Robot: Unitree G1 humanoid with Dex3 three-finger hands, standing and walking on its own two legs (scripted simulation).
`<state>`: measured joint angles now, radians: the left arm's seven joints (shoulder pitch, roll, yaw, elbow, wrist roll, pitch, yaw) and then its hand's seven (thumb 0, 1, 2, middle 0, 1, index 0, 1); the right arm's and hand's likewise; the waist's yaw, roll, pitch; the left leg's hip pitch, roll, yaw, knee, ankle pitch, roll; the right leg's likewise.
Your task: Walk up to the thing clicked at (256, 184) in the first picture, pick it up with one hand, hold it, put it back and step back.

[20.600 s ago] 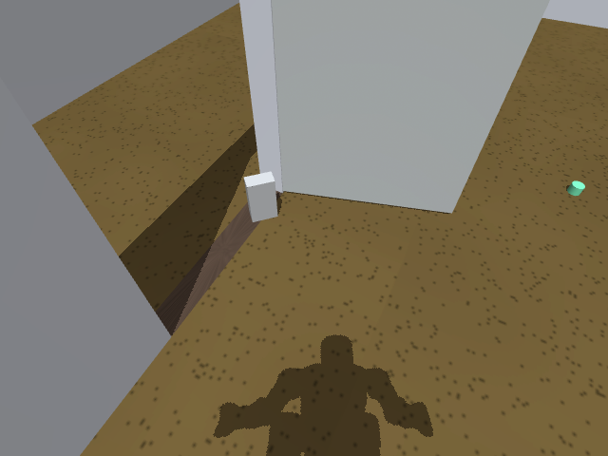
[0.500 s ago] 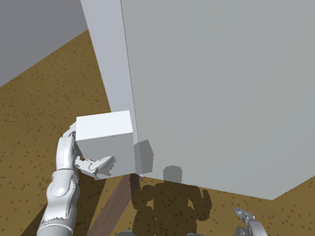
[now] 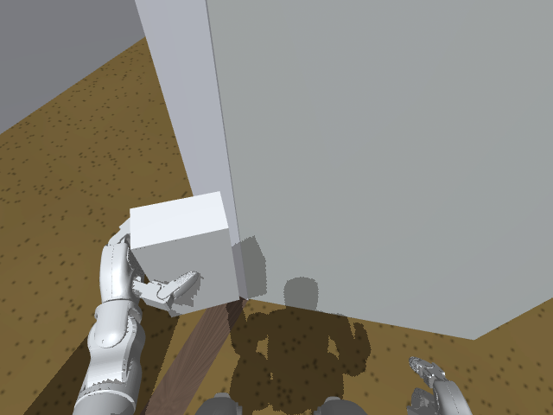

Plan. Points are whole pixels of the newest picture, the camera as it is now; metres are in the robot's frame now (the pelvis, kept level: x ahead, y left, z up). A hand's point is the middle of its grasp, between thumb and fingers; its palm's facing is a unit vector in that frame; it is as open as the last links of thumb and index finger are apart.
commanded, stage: crouch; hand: left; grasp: from the side
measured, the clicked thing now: (193, 261) +0.34 +0.13 +0.00
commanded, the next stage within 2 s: lower in 1.66 s
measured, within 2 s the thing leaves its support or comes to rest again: neither
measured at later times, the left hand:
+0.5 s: hand (180, 294) +0.37 +0.20 -0.21, palm faces +0.22 -0.97 -0.03, open 10.4 cm
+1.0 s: hand (191, 313) +0.39 +0.22 -0.39, palm faces +0.25 -0.97 -0.04, open 10.4 cm
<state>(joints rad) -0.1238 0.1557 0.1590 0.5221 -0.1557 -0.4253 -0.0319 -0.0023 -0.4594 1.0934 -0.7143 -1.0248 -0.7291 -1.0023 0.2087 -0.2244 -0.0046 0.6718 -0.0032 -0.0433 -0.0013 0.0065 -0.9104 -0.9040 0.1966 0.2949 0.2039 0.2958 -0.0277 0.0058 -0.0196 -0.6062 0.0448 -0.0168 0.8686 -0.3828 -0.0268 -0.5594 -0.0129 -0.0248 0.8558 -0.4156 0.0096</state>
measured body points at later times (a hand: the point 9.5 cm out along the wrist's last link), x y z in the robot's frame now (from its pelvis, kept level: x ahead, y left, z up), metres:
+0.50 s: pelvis -0.03 +0.01 -0.19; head +0.13 +0.03 +0.23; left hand +0.35 +0.26 -0.21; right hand +0.09 -0.25 -0.31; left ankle +0.03 +0.14 -0.70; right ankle +0.01 -0.13 -0.70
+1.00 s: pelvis -0.08 +0.00 -0.35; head +0.12 +0.03 +0.05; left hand +0.37 +0.27 -0.39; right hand +0.00 -0.27 -0.48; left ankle +0.03 +0.14 -0.70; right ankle +0.01 -0.13 -0.70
